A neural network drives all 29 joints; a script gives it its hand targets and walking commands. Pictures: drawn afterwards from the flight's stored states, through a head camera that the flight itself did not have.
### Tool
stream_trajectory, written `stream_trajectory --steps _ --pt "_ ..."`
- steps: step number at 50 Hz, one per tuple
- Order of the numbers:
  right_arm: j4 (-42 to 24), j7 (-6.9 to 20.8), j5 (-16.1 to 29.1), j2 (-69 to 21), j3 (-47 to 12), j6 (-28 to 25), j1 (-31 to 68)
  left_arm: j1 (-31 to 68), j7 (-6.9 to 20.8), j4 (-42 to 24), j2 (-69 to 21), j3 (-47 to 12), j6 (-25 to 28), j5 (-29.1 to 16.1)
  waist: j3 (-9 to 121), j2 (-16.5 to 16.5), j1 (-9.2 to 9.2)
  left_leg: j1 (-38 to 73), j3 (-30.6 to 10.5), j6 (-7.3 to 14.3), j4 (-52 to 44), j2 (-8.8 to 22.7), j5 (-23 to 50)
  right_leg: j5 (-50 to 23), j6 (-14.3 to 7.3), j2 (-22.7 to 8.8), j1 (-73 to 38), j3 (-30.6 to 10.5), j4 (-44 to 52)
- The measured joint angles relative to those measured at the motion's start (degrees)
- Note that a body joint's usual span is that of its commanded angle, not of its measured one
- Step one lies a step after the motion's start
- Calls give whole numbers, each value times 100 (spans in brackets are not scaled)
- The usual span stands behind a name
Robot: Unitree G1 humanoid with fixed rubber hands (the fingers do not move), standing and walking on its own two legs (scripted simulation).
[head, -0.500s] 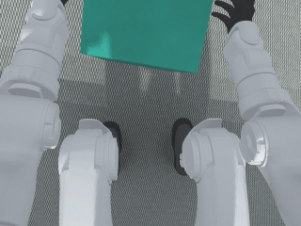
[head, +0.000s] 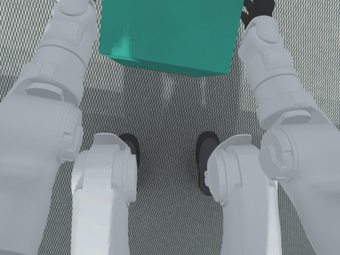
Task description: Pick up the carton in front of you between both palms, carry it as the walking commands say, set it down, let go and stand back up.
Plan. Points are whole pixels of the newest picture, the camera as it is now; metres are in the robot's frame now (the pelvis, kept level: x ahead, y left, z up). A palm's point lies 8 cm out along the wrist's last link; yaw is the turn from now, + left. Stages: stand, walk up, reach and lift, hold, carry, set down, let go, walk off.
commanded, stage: reach and lift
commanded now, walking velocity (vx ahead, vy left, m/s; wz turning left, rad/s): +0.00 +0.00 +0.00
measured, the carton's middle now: (169, 19) +0.54 +0.02 -0.25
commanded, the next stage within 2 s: none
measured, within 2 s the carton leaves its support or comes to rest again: leaves its support in 0.14 s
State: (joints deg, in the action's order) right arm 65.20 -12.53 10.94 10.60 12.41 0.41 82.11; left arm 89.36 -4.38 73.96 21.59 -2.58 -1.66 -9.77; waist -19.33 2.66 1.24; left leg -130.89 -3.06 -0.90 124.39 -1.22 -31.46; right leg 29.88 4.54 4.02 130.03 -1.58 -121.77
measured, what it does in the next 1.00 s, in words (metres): rises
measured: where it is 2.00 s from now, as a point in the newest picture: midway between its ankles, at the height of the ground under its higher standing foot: (168, 175)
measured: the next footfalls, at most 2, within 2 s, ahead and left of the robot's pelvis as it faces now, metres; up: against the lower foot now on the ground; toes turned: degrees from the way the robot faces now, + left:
none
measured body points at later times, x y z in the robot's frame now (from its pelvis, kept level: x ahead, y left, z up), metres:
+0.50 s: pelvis +0.00 -0.01 +0.04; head +0.29 +0.04 +0.38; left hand +0.52 +0.19 -0.05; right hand +0.52 -0.12 -0.05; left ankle +0.11 +0.13 -0.34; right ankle +0.13 -0.14 -0.34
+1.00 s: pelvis +0.03 -0.01 +0.16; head +0.25 +0.02 +0.55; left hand +0.49 +0.18 +0.10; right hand +0.50 -0.12 +0.11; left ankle +0.11 +0.13 -0.34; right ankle +0.13 -0.14 -0.34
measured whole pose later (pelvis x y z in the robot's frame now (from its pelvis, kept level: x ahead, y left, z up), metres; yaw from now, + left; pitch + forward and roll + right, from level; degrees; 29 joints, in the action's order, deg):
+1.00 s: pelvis +0.03 -0.01 +0.16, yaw +4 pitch +40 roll -1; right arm 34.2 -5.8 -8.7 -5.0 26.7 18.8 47.8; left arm 51.3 -1.9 40.4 1.7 19.7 -20.1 9.6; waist 12.0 1.3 0.8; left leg -104.4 -5.8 -3.2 93.2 -5.9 -28.7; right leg 29.2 4.1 6.8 103.6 -5.7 -92.8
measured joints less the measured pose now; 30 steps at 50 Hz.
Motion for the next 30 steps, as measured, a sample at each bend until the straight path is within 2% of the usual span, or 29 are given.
stream_trajectory --steps 6,10,14,19,22,30 --pt "-278 213 -578 -134 580 480 -117 -161 16 -247 -147 467 -433 490 158 -3 7 -38 15 10 188 -33 -114 134 41 44 33 -42 -197" --pt "-734 197 -568 -227 636 708 -445 -611 -63 -758 -278 537 -633 520 436 37 26 -101 31 5 253 -62 -187 212 92 112 102 -102 -277" --pt "-1465 111 -495 -416 694 862 -1026 -1152 -163 -1459 -448 578 -851 479 805 56 35 -127 6 -63 201 -168 -181 259 176 223 111 -196 -256" --pt "-2311 150 -633 -705 854 1118 -1797 -1780 -134 -2271 -737 865 -1243 653 1368 47 -18 41 -51 -175 -88 -328 -93 253 204 254 -72 -259 -29" --pt "-2451 260 -946 -899 1134 1308 -2006 -2005 -38 -2380 -946 1224 -1423 918 1745 7 -27 240 -86 -209 -389 -406 -17 223 160 220 -283 -261 236" --pt "-2346 571 -1978 -1245 1876 1681 -2125 -2203 212 -2176 -1390 2165 -1683 1869 2475 -140 -10 839 -193 -234 -1385 -509 233 30 70 241 -898 -272 1201"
